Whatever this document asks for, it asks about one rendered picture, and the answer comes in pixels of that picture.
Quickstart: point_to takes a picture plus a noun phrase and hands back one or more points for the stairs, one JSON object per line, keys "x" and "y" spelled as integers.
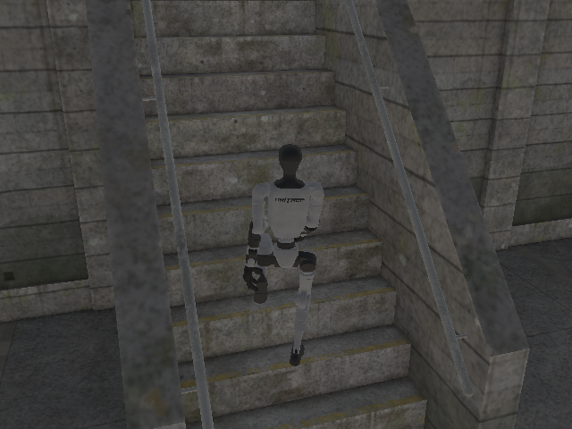
{"x": 241, "y": 79}

